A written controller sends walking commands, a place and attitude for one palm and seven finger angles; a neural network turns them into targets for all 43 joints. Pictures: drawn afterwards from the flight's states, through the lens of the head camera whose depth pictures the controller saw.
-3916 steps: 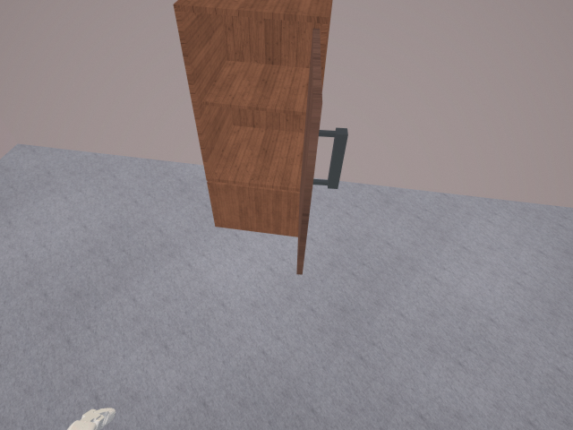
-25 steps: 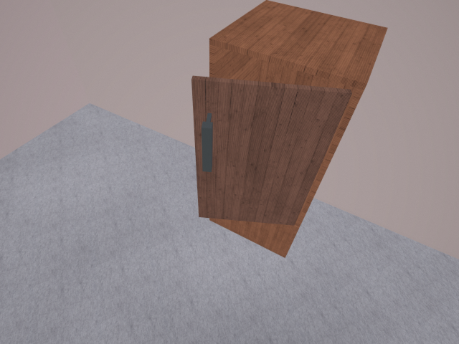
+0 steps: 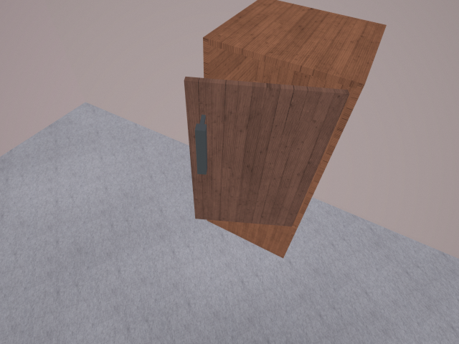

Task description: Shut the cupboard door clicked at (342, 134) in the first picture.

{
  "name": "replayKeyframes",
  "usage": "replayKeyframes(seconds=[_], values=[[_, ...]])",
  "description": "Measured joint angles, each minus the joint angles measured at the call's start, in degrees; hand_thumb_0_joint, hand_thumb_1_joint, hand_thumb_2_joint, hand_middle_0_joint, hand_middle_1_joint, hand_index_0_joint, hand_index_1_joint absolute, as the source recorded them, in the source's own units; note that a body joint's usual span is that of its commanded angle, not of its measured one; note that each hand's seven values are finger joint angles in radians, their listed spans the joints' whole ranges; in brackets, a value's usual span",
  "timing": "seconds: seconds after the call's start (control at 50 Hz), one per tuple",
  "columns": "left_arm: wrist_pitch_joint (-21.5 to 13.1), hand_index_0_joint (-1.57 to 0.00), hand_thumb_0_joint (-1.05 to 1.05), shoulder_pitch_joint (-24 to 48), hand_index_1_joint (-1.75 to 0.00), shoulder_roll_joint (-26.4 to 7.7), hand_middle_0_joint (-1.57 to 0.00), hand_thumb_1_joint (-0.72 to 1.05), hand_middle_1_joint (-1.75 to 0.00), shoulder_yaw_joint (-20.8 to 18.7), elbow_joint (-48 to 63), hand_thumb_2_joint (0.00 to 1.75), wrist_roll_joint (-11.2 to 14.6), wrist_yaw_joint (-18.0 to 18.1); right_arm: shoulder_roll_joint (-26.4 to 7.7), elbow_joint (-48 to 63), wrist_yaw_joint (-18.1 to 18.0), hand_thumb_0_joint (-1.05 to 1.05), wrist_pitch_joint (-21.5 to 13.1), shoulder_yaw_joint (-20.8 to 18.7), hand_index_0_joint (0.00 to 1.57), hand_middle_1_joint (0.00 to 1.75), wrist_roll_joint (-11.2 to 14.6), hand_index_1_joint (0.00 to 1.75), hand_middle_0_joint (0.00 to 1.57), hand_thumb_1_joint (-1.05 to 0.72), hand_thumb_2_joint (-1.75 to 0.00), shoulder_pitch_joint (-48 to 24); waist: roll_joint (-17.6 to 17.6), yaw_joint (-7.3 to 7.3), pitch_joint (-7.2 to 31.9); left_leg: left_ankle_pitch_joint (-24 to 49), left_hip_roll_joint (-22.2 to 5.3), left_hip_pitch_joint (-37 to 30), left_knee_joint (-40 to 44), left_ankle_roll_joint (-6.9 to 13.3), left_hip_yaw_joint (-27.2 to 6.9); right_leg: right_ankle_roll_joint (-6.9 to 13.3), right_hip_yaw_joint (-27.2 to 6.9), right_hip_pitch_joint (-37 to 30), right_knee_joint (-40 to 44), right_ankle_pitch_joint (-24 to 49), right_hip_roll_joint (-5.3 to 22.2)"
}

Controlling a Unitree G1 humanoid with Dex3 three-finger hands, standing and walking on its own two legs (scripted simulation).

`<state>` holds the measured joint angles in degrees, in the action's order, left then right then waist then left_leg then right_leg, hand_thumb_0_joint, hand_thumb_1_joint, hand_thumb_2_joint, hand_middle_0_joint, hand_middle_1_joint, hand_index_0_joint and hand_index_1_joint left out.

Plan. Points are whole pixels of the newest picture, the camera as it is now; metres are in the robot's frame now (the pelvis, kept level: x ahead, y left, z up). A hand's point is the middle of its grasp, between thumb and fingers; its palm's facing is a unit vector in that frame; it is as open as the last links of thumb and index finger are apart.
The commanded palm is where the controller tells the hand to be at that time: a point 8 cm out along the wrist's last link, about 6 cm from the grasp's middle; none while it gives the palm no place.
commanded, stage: shuffle to correct the standing spot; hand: left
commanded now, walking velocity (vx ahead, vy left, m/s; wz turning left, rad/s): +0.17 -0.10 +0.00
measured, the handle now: (202, 145) +0.59 +0.11 -0.04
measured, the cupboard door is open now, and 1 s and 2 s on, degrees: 24 24 24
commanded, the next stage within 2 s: come to a stop and stand still in 0.52 s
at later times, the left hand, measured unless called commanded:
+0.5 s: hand out of the picture +0.07 +0.10 -0.19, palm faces +0.07 -0.99 -0.14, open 7.3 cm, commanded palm none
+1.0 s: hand (177, 312) +0.22 +0.12 -0.17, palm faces +0.02 -0.97 -0.25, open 7.3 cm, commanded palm none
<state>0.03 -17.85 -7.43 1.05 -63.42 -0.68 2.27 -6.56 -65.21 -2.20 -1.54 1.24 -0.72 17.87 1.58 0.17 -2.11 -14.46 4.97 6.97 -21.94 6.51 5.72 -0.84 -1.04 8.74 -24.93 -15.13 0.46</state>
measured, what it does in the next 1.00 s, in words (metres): walks ahead: right foot, then left foot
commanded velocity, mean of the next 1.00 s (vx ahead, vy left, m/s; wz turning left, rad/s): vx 0.04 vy -0.07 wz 0.00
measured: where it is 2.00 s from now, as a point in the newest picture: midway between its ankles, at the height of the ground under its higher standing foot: outside the picture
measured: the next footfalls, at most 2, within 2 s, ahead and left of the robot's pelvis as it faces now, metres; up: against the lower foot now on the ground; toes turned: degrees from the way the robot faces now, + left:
right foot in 0.32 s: +0.11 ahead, -0.16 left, +0.00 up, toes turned -5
left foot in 0.66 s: +0.22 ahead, +0.05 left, +0.00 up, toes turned +6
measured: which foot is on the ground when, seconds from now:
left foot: down 0.00-0.36, up 0.38-0.64, down 0.66-1.00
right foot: down 0.00-0.04, up 0.06-0.30, down 0.32-0.66, up 0.68-1.00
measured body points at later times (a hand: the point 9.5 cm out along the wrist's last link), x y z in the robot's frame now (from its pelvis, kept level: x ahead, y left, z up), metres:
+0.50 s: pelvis +0.09 -0.06 -0.01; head +0.11 -0.04 +0.44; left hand +0.07 +0.15 -0.17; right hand +0.07 -0.28 -0.16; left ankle +0.05 +0.04 -0.68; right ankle +0.07 -0.16 -0.74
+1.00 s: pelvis +0.15 -0.08 +0.00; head +0.20 -0.07 +0.44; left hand +0.21 +0.17 -0.15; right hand +0.20 -0.32 -0.15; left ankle +0.18 +0.05 -0.74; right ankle +0.15 -0.21 -0.71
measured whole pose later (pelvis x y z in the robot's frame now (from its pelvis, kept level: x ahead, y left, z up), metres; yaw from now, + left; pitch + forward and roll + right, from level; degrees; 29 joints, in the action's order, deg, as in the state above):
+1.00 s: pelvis +0.15 -0.08 +0.00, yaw -1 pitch +0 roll -1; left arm 2.5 -10.2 -12.2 -3.7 -54.8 -1.3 1.6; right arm -9.0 -56.7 -2.4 0.8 -2.6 -1.8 10.5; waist 0.3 0.2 -6.7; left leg -11.8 -4.7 16.1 -27.9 -0.5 5.5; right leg -1.4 2.0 20.7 -43.6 -23.1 1.9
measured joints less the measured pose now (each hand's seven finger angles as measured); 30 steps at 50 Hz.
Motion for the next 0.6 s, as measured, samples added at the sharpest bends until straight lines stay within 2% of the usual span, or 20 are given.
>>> replayKeyframes(seconds=[0.12, 0.2, 0.26, 0.32, 0.34, 0.36, 0.42, 0.44, 0.48, 0.54, 0.6], values=[[0.8, -0.2, 0.01, -1.3, -0.3, 0.2, -0.2, 0.91, -0.3, -0.6, 0.1, 0.9, -1.0, -1.0, -0.1, 0.5, 0.1, 0.0, 0.3, -0.8, 0.2, 0.3, -0.5, 0.3, 0.2, -0.91, -0.9, 1.3, 0.8, -0.13, 0.7, -1.7, 0.2, -0.1, -0.8, 0.1, 1.1, 2.3, 1.0, 4.1, -8.9, -6.8, 0.8], [0.9, -0.2, 0.01, -0.7, -0.3, 0.5, -0.2, 0.91, -0.3, -1.2, 0.2, 0.9, -1.3, -1.4, -0.5, 0.8, -0.1, 0.0, -0.3, -1.3, 0.2, 0.3, -0.9, 0.3, 0.2, -0.91, -0.9, 2.7, 0.0, -1.24, 0.1, -2.6, -0.7, -1.0, -0.7, -0.5, 0.8, 2.8, 2.7, 8.3, -15.8, -10.2, 1.1], [0.8, -0.2, 0.03, 0.0, -0.3, -0.1, -0.2, 0.93, -0.3, -1.8, 0.4, 0.89, -1.1, -1.5, -0.5, 0.3, -0.1, 0.0, -0.5, -1.3, 0.2, 0.3, -1.2, 0.3, 0.2, -0.91, -0.9, 3.9, -0.5, -1.63, -0.6, -3.7, -1.8, -2.0, -1.1, -1.6, 0.3, 2.8, 3.9, 9.3, -14.4, -9.2, 1.4], [0.0, -0.2, 0.03, 0.4, -0.3, -0.7, -0.2, 0.93, -0.3, -2.3, 1.2, 0.9, -0.9, -1.8, -0.3, -0.4, -0.2, 0.0, -0.3, -1.4, 0.2, 0.3, -1.0, 0.3, 0.2, -0.91, -0.9, 5.1, -0.9, -1.4, -1.1, -6.5, -3.1, -2.4, -4.1, -3.0, -0.2, 3.2, 4.8, 7.7, -7.8, -3.6, 1.4], [-0.5, -0.2, 0.03, 0.5, -0.3, -0.9, -0.2, 0.93, -0.3, -2.4, 1.5, 0.9, -0.8, -1.8, -0.3, -0.6, -0.1, 0.0, -0.3, -1.3, 0.2, 0.3, -0.8, 0.3, 0.2, -0.91, -0.9, 5.5, -1.0, -1.11, -1.2, -8.1, -3.6, -1.9, -6.4, -3.5, -0.3, 2.8, 5.1, 7.1, -6.7, 0.1, 1.2], [-1.1, -0.2, 0.02, 0.7, -0.3, -0.8, -0.2, 0.93, -0.3, -2.6, 1.6, 0.9, -0.7, -1.7, -0.3, -0.8, 0.0, 0.0, -0.1, -1.4, 0.2, 0.3, -0.6, 0.3, 0.2, -0.91, -0.9, 5.5, -1.5, -0.89, -1.4, -9.7, -4.5, -0.8, -9.9, -3.7, -0.6, 2.5, 5.7, 7.0, -7.7, 0.5, 0.6], [-2.3, -0.2, 0.02, 0.5, -0.3, -0.8, -0.2, 0.92, -0.3, -2.7, 2.3, 0.9, -0.5, -1.3, -0.2, -1.0, 0.6, 0.0, 1.2, -1.8, 0.2, 0.3, -0.3, 0.3, 0.2, -0.91, -0.9, 4.3, -1.4, -0.08, -1.4, -17.3, -5.7, 7.0, -28.5, -3.8, -1.2, 3.2, 7.2, 5.5, -8.1, -2.6, -0.1], [-2.4, -0.2, 0.02, 0.2, -0.3, -0.7, -0.2, 0.92, -0.3, -2.8, 2.5, 0.89, -0.5, -1.0, -0.2, -0.7, 0.9, 0.0, 1.5, -2.1, 0.2, 0.3, -0.3, 0.3, 0.2, -0.91, -0.9, 3.5, -1.0, 0.37, -1.3, -17.8, -5.9, 9.7, -33.4, -3.8, -1.3, 3.5, 7.4, 4.6, -7.1, -2.8, -0.3], [-2.2, -0.2, 0.01, -0.8, -0.3, -0.4, -0.2, 0.92, -0.3, -2.8, 2.5, 0.89, -0.7, -0.8, -0.4, 0.5, 1.4, 0.0, 1.7, -2.6, 0.2, 0.3, -0.4, 0.3, 0.2, -0.91, -0.9, 1.4, -0.1, 0.88, -1.0, -16.6, -6.6, 14.1, -37.4, -4.0, -1.2, 3.7, 7.3, 3.0, -4.7, -2.2, -0.5], [-2.0, -0.2, 0.01, -2.5, -0.3, 0.2, -0.2, 0.91, -0.3, -2.6, 1.8, 0.89, -1.1, -0.9, -0.9, 3.1, 1.7, 0.01, 1.4, -3.2, 0.2, 0.3, -0.6, 0.3, 0.2, -0.92, -0.9, -1.9, 0.7, 0.85, -0.3, -12.1, -8.0, 17.5, -33.0, -4.6, -0.9, 3.4, 7.1, 0.8, -1.6, -1.5, -0.9], [-1.8, -0.2, 0.01, -3.6, -0.3, 0.6, -0.2, 0.91, -0.3, -2.3, 0.9, 0.89, -1.1, -1.4, -1.8, 5.2, 1.6, 0.01, 0.6, -3.8, 0.2, 0.3, -0.6, 0.3, 0.2, -0.94, -0.9, -4.6, 1.2, 0.86, -0.3, -6.0, -8.6, 16.7, -23.1, -5.4, -0.2, 2.6, 6.9, -0.6, -1.2, -2.5, -1.0]])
